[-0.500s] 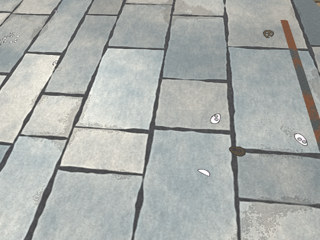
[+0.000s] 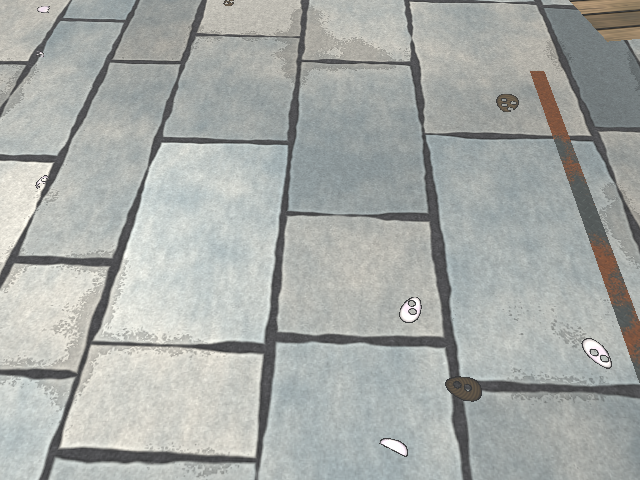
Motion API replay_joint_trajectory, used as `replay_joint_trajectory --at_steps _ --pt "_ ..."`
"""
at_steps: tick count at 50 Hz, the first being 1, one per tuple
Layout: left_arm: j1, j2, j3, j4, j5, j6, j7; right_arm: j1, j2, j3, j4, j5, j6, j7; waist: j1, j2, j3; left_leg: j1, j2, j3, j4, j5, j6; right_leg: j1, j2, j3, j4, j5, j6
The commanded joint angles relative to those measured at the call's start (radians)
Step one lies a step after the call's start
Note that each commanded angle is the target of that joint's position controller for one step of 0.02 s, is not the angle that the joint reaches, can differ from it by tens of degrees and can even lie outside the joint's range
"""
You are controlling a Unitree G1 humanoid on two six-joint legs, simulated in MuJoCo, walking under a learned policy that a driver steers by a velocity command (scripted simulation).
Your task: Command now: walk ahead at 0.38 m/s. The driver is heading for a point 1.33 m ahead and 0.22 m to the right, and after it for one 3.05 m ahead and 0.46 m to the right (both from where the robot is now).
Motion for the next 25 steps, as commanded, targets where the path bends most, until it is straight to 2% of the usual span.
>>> replay_joint_trajectory --at_steps 1,2,4,7,9,10,11,12,13,14,15,16,17,18,19,21,23,25 --pt "0.050 0.039 0.011 -0.038 0.015 0.004 0.009 -0.058 -0.126 -0.016 -0.057 -0.007 -0.016 -0.019 0.059 0.075 0.056 -0.138 0.262 -0.152 -0.163 0.339 0.164 0.039 -0.020 -0.016 -0.168 0.142 0.033" --pt "0.018 0.026 0.007 -0.045 0.015 0.000 0.007 -0.044 -0.131 -0.016 -0.055 -0.006 -0.011 -0.024 0.047 0.077 0.043 -0.127 0.244 -0.116 -0.140 0.415 0.145 0.069 -0.005 -0.030 -0.266 0.194 0.035" --pt "-0.054 0.009 -0.001 -0.056 0.013 -0.002 0.001 -0.003 -0.148 -0.017 -0.042 0.002 -0.001 -0.031 0.013 0.086 0.017 -0.095 0.226 -0.078 -0.104 0.451 0.118 0.136 0.038 -0.060 -0.408 0.276 0.040" --pt "-0.115 0.029 0.000 -0.074 0.007 0.004 -0.008 0.035 -0.157 -0.017 -0.015 0.014 0.017 -0.037 -0.010 0.109 -0.002 0.004 0.262 -0.108 -0.046 0.419 0.109 0.166 0.066 -0.046 -0.517 0.281 0.037" --pt "-0.117 0.056 0.008 -0.082 0.014 0.001 -0.015 0.020 -0.150 -0.017 -0.008 0.019 0.027 -0.041 0.006 0.120 -0.020 0.067 0.284 -0.140 0.029 0.421 0.086 0.193 0.078 -0.031 -0.585 0.229 0.010" --pt "-0.076 0.069 0.015 -0.070 0.020 -0.004 -0.017 -0.002 -0.148 -0.017 -0.009 0.024 0.031 -0.044 0.035 0.113 -0.040 0.082 0.277 -0.146 0.083 0.399 0.066 0.253 0.089 -0.036 -0.649 0.249 -0.007" --pt "-0.009 0.095 0.027 -0.040 0.028 -0.009 -0.014 -0.002 -0.136 -0.013 -0.010 0.024 0.034 -0.047 0.056 0.091 -0.073 0.086 0.234 -0.137 0.168 0.387 0.041 0.354 0.106 -0.052 -0.714 0.321 -0.024" --pt "0.072 0.162 0.045 -0.021 0.038 -0.013 -0.008 0.035 -0.120 -0.006 -0.012 0.008 0.029 -0.048 0.065 0.023 -0.146 0.023 0.166 -0.099 0.315 0.274 -0.001 0.526 0.014 0.023 -0.688 0.708 -0.060" --pt "0.120 0.197 0.048 -0.013 0.042 -0.002 -0.005 0.187 -0.015 0.024 0.019 -0.011 0.020 -0.041 0.018 -0.167 -0.271 -0.232 0.070 -0.057 0.556 -0.210 -0.058 0.847 -0.185 0.209 -0.612 0.996 -0.206" --pt "0.164 0.112 0.027 -0.001 0.033 0.010 -0.012 0.221 -0.015 0.031 0.042 0.005 0.028 -0.039 0.045 -0.224 -0.361 -0.292 0.057 -0.095 0.722 -0.537 -0.091 0.858 -0.276 0.352 -0.675 0.866 -0.293" --pt "0.127 0.081 0.016 -0.009 0.022 0.015 -0.020 0.158 -0.096 0.010 0.032 0.021 0.045 -0.041 0.050 -0.141 -0.303 -0.315 0.091 -0.133 0.801 -0.548 -0.097 0.744 -0.238 0.355 -0.737 0.589 -0.267" --pt "0.040 0.078 0.012 -0.027 0.020 0.018 -0.021 0.079 -0.112 0.001 0.014 0.026 0.065 -0.050 0.035 -0.067 -0.214 -0.342 0.121 -0.129 0.819 -0.499 -0.105 0.631 -0.202 0.315 -0.776 0.391 -0.225" --pt "-0.034 0.078 0.008 -0.041 0.024 0.019 -0.020 0.033 -0.106 -0.004 0.008 0.020 0.085 -0.059 0.020 -0.033 -0.147 -0.329 0.146 -0.127 0.788 -0.448 -0.116 0.509 -0.176 0.270 -0.822 0.261 -0.202" --pt "-0.091 0.082 0.008 -0.050 0.031 0.021 -0.016 0.021 -0.096 -0.007 0.005 0.012 0.101 -0.069 -0.004 -0.048 -0.114 -0.274 0.168 -0.131 0.721 -0.392 -0.123 0.409 -0.143 0.229 -0.861 0.160 -0.178" --pt "-0.121 0.090 0.011 -0.049 0.039 0.027 -0.014 0.027 -0.074 -0.004 0.010 0.010 0.109 -0.076 -0.018 -0.071 -0.087 -0.209 0.159 -0.107 0.648 -0.358 -0.129 0.325 -0.101 0.171 -0.885 0.115 -0.162" --pt "-0.105 0.076 0.010 -0.034 0.045 0.033 -0.007 0.046 -0.045 0.001 0.032 0.006 0.113 -0.085 -0.017 -0.089 -0.091 -0.127 0.138 -0.077 0.532 -0.318 -0.130 0.284 -0.063 0.110 -0.890 0.093 -0.163" --pt "-0.091 0.072 0.008 -0.020 0.032 0.038 -0.001 0.045 -0.042 0.001 0.044 0.006 0.116 -0.086 -0.013 -0.084 -0.106 -0.073 0.130 -0.064 0.412 -0.226 -0.123 0.291 -0.056 0.102 -0.886 -0.003 -0.163" --pt "-0.092 0.070 0.007 -0.009 0.013 0.047 0.004 0.040 -0.041 0.000 0.054 -0.002 0.119 -0.081 -0.024 -0.072 -0.085 0.006 0.114 -0.040 0.263 -0.095 -0.102 0.254 -0.033 0.090 -0.880 -0.180 -0.128"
